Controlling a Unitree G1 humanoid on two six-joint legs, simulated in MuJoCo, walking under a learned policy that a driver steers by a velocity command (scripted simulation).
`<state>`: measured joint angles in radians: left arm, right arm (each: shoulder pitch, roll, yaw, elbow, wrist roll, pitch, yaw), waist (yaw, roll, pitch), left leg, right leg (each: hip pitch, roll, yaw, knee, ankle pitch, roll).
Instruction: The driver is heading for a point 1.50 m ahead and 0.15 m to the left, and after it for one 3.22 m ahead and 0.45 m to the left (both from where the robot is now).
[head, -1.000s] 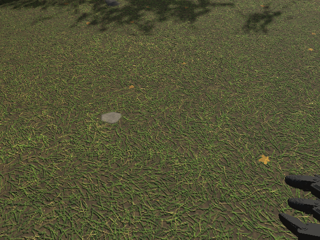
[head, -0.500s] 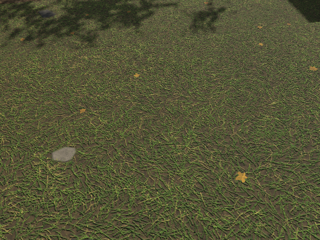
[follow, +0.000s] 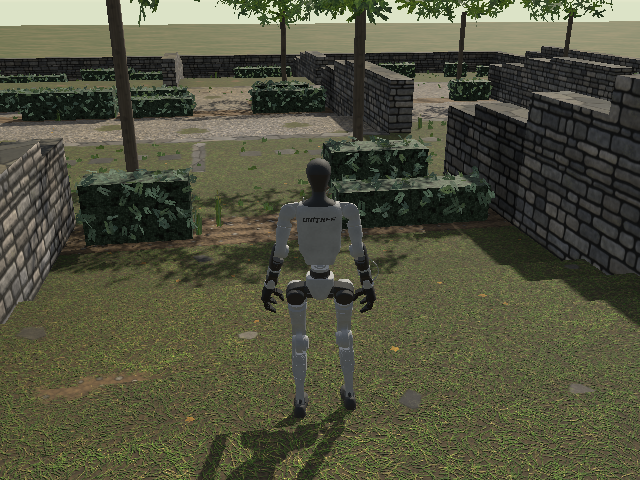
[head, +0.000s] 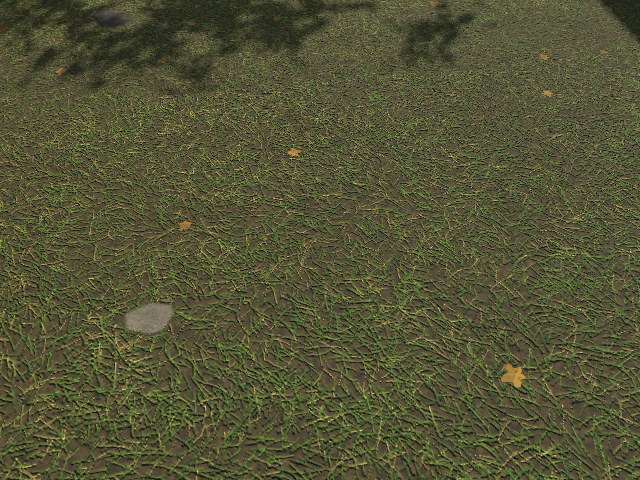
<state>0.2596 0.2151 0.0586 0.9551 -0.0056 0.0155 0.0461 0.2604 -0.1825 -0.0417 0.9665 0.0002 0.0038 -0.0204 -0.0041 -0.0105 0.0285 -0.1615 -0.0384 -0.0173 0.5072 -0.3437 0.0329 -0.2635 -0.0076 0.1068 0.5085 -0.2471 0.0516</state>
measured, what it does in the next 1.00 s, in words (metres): stands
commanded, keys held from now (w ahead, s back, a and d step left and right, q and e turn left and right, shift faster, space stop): shift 1.00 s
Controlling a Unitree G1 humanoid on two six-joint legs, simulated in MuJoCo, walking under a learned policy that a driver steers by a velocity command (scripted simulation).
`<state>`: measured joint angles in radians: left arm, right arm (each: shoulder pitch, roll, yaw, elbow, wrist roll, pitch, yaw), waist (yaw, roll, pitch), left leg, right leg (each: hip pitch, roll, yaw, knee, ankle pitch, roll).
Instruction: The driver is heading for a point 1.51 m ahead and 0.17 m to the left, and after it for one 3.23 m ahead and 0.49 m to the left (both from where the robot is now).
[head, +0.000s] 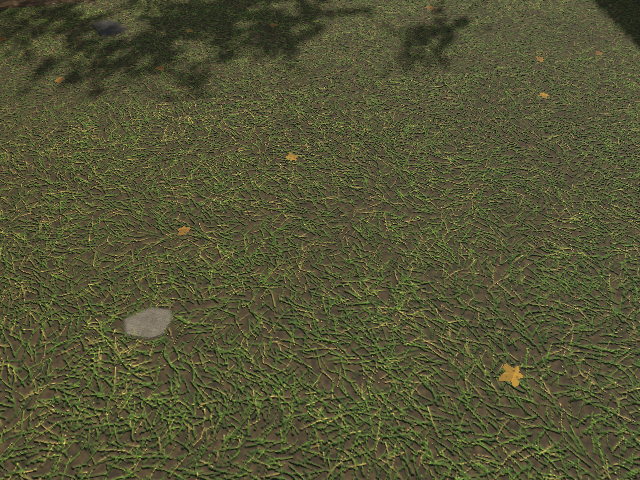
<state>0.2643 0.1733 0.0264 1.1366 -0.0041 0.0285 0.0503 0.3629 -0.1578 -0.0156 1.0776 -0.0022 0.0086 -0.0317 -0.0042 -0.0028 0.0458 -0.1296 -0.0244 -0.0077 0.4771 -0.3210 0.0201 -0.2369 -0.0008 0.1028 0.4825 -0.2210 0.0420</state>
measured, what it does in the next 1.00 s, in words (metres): steps on the spot: left foot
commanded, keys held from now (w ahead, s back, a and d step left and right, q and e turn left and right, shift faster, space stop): shift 0.14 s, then w+shift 0.06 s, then shift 0.80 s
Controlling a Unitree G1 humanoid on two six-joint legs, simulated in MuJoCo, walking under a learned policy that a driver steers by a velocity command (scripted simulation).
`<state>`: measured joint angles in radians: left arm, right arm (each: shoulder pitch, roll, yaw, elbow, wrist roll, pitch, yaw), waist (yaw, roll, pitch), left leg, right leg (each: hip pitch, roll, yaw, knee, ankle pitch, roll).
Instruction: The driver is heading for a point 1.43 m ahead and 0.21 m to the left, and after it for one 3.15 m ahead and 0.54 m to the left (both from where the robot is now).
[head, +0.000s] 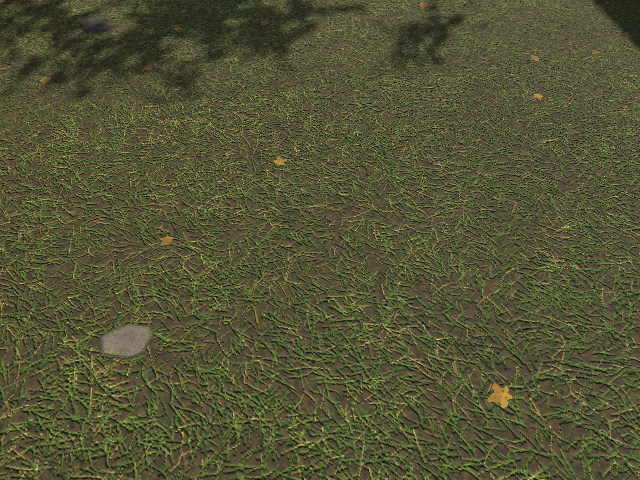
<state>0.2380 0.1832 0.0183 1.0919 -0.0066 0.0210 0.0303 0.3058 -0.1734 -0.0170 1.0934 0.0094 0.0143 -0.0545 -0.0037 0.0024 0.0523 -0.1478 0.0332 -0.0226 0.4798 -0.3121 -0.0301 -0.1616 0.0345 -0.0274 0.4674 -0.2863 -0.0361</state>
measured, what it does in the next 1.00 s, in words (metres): walks ahead: left foot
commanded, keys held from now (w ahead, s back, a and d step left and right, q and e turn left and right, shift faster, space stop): shift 0.44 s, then w+shift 0.56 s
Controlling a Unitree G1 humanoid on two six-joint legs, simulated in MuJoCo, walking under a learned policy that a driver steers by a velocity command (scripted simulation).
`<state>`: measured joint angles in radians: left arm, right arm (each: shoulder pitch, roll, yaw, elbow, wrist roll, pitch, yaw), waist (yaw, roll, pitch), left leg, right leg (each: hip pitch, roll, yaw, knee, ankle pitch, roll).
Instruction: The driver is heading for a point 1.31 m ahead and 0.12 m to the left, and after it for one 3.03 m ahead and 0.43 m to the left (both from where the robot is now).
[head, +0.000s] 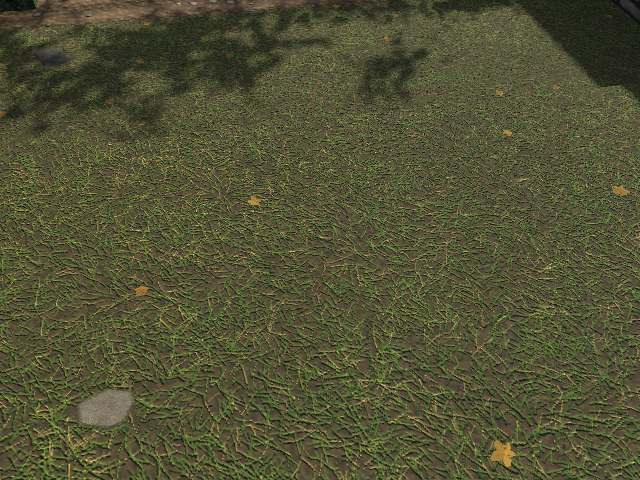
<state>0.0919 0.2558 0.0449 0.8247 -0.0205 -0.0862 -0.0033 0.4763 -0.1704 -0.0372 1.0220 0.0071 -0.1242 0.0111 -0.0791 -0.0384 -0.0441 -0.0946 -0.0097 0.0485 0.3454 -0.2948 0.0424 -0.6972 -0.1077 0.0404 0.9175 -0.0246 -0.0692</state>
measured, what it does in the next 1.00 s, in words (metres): goes down, turning left: right foot 0.18 m lower, then left foot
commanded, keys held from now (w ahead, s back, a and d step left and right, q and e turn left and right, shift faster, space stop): w+shift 0.38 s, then w+q+shift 0.62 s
